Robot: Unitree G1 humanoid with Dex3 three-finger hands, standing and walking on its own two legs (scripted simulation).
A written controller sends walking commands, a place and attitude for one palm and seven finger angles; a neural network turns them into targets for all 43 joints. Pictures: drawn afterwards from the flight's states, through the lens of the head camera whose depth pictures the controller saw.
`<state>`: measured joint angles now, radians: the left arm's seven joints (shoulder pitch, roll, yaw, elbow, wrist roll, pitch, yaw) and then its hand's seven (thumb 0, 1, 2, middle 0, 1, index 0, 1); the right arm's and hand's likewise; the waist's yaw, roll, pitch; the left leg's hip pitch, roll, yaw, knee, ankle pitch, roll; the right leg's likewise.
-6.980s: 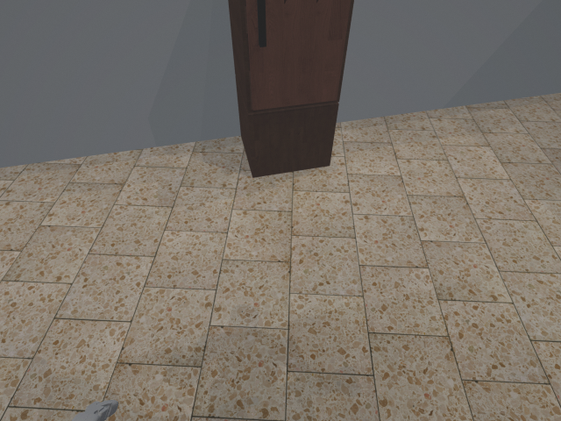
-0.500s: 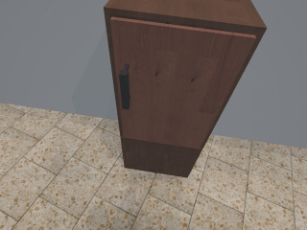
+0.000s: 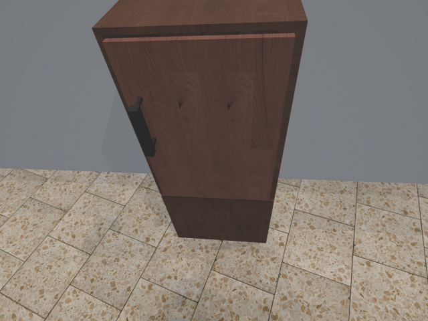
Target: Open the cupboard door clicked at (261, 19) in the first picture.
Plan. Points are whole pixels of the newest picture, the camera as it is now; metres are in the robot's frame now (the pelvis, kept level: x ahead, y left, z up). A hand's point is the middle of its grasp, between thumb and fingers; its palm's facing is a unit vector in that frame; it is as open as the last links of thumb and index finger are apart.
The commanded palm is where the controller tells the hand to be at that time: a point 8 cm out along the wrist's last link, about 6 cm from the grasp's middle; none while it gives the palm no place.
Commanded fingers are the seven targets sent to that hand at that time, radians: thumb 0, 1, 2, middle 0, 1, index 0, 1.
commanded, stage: come to a stop and stand still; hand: left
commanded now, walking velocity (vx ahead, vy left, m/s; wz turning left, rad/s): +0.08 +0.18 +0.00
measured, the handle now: (145, 127) +0.57 +0.22 +0.03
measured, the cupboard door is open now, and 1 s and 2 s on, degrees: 0 0 0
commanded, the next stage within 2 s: look again from close up in 1.14 s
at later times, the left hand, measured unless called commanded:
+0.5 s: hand out of the picture -0.02 +0.24 -0.18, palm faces +0.07 -0.98 -0.17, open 7.4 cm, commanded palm none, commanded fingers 0.00 0.90 0.90 -0.20 -0.30 -0.20 -0.30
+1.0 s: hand out of the picture +0.05 +0.19 -0.18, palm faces +0.08 -0.97 -0.21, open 7.2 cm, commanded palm none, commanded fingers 0.00 0.90 0.90 -0.20 -0.30 -0.20 -0.30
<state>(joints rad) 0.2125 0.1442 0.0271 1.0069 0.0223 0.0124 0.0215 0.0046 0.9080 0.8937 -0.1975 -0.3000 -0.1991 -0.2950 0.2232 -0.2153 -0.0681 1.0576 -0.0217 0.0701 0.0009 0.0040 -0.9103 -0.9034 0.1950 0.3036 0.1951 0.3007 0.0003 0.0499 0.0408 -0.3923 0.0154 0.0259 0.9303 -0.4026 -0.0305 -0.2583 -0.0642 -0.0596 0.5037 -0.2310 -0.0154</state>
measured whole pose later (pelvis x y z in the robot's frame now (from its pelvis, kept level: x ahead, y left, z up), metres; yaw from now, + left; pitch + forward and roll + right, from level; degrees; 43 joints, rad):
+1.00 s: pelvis +0.02 +0.01 +0.00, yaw +2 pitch -1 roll +0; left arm 0.20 0.17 0.02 1.12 0.00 0.00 0.03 0.00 0.95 0.89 -0.20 -0.30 -0.20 -0.29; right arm 0.25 -0.13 -0.01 1.16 -0.02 0.00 -0.05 0.01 -0.92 -0.90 0.20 0.30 0.20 0.30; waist -0.01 0.00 0.03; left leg -0.13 0.07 0.05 0.43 -0.29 -0.05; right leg -0.14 0.02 -0.10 0.44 -0.29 -0.05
